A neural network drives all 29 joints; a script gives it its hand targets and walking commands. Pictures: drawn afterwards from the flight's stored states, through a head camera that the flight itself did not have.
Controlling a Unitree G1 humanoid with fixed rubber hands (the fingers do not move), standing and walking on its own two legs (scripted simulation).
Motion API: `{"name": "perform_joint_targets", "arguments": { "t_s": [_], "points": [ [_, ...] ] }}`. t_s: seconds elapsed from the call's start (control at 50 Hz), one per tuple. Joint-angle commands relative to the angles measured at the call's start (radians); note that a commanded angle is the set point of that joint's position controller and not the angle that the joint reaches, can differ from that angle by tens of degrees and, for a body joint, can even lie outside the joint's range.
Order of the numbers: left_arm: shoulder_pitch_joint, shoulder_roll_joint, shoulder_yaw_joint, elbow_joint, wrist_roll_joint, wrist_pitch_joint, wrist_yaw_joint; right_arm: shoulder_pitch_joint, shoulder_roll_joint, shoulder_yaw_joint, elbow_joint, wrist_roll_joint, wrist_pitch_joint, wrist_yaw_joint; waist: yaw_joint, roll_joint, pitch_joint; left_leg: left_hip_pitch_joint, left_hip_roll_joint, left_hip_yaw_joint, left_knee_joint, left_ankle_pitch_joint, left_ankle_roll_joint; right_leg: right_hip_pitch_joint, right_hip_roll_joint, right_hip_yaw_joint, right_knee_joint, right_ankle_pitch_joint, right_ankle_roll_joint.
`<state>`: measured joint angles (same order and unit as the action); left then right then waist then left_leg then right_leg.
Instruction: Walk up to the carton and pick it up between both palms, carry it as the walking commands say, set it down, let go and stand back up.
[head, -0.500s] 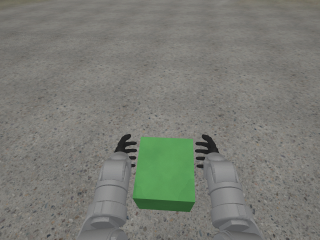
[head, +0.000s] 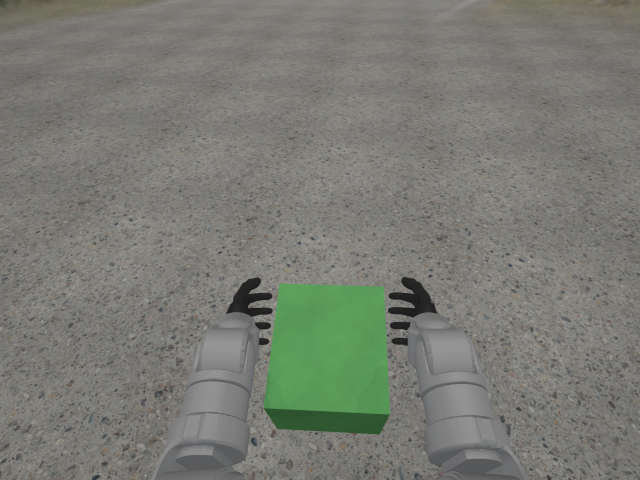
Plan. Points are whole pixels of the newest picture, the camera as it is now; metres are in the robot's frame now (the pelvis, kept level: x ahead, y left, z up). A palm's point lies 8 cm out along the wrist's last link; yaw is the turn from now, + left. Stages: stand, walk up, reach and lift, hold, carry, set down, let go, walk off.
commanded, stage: hold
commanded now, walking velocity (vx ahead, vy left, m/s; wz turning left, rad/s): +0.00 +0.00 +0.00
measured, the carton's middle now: (329, 359) +0.32 +0.00 -0.05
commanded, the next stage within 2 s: carry in 0.76 s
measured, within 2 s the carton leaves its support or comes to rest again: neither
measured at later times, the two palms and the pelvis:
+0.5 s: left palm (239, 327) +0.30 +0.12 +0.06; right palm (424, 328) +0.30 -0.12 +0.06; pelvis +0.00 +0.00 +0.00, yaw +0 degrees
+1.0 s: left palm (264, 335) +0.29 +0.09 +0.05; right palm (443, 333) +0.29 -0.15 +0.05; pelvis -0.02 -0.02 -0.02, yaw -3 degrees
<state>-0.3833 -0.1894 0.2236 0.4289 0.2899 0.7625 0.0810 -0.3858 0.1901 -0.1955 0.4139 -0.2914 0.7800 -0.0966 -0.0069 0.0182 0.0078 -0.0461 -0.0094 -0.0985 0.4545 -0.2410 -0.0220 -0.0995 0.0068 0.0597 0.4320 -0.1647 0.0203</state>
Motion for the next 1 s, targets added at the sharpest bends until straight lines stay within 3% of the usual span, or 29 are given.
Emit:
{"name": "perform_joint_targets", "arguments": {
  "t_s": [0.0, 0.72, 0.74, 0.76, 0.82, 0.84, 0.88, 0.9, 0.92, 0.94, 0.96, 0.98],
  "points": [
    [-0.576, -1.086, -0.471, -0.078, -0.296, -0.068, -0.273, -0.537, 1.106, 0.482, -0.061, 0.306, -0.061, 0.282, 0.001, -0.012, -0.241, -0.135, -0.074, 0.016, -0.121, 0.014, 0.037, 0.182, 0.078, -0.002, -0.049, 0.039, 0.005],
    [-0.501, -1.071, -0.513, -0.140, -0.304, -0.068, -0.268, -0.465, 1.075, 0.519, -0.134, 0.315, -0.060, 0.282, -0.002, -0.008, -0.250, -0.114, -0.078, 0.010, -0.123, 0.073, 0.032, 0.188, 0.086, -0.001, -0.052, 0.093, 0.001],
    [-0.531, -1.029, -0.535, -0.142, -0.290, -0.060, -0.261, -0.567, 1.030, 0.530, -0.162, 0.331, -0.066, 0.286, 0.015, -0.096, -0.206, -0.241, 0.100, -0.015, -0.019, -0.066, 0.007, -0.078, -0.129, 0.028, -0.035, -0.046, -0.011],
    [-0.516, -1.042, -0.554, -0.171, -0.314, -0.055, -0.255, -0.563, 1.035, 0.543, -0.185, 0.344, -0.058, 0.280, 0.010, -0.100, -0.233, -0.221, 0.126, -0.043, 0.002, -0.023, 0.020, -0.120, -0.113, 0.043, -0.006, -0.027, -0.022],
    [-0.522, -1.068, -0.646, -0.242, -0.381, -0.017, -0.248, -0.498, 1.037, 0.579, -0.218, 0.365, -0.023, 0.259, -0.002, 0.041, -0.357, -0.162, 0.232, -0.121, 0.053, 0.305, 0.069, -0.205, -0.072, -0.015, 0.208, 0.171, -0.011],
    [-0.531, -1.078, -0.691, -0.298, -0.416, -0.001, -0.244, -0.480, 1.047, 0.605, -0.259, 0.384, -0.007, 0.252, -0.002, 0.090, -0.384, -0.133, 0.267, -0.152, 0.068, 0.410, 0.092, -0.264, -0.059, -0.025, 0.256, 0.150, -0.005],
    [-0.554, -1.087, -0.758, -0.363, -0.469, 0.034, -0.243, -0.444, 1.052, 0.630, -0.293, 0.397, 0.027, 0.238, 0.001, 0.206, -0.406, -0.142, 0.361, -0.236, 0.069, 0.608, 0.156, -0.341, -0.030, -0.045, 0.379, -0.139, 0.003],
    [-0.568, -1.087, -0.771, -0.383, -0.488, 0.051, -0.239, -0.453, 1.052, 0.648, -0.311, 0.408, 0.044, 0.232, 0.011, 0.234, -0.420, -0.161, 0.372, -0.229, 0.077, 0.639, 0.164, -0.331, -0.046, -0.038, 0.347, -0.240, -0.003],
    [-0.590, -1.084, -0.779, -0.406, -0.510, 0.067, -0.234, -0.482, 1.053, 0.668, -0.336, 0.423, 0.063, 0.226, 0.020, 0.214, -0.423, -0.204, 0.329, -0.171, 0.100, 0.578, 0.129, -0.276, -0.050, -0.044, 0.231, -0.191, -0.014],
    [-0.615, -1.084, -0.796, -0.439, -0.539, 0.090, -0.229, -0.508, 1.053, 0.683, -0.367, 0.442, 0.088, 0.219, 0.019, 0.171, -0.435, -0.270, 0.249, -0.087, 0.149, 0.451, 0.079, -0.177, -0.032, -0.051, 0.115, -0.030, -0.032],
    [-0.626, -1.070, -0.803, -0.456, -0.557, 0.118, -0.223, -0.512, 1.046, 0.690, -0.388, 0.466, 0.113, 0.213, 0.008, 0.051, -0.457, -0.389, 0.172, -0.010, 0.215, 0.240, 0.028, -0.055, -0.075, 0.000, 0.075, 0.123, -0.048],
    [-0.602, -1.047, -0.781, -0.427, -0.548, 0.137, -0.214, -0.536, 1.043, 0.699, -0.400, 0.490, 0.138, 0.212, 0.011, -0.181, -0.471, -0.506, 0.046, 0.120, 0.383, -0.081, -0.023, 0.010, -0.225, 0.184, 0.005, 0.279, -0.112]
  ]
}}
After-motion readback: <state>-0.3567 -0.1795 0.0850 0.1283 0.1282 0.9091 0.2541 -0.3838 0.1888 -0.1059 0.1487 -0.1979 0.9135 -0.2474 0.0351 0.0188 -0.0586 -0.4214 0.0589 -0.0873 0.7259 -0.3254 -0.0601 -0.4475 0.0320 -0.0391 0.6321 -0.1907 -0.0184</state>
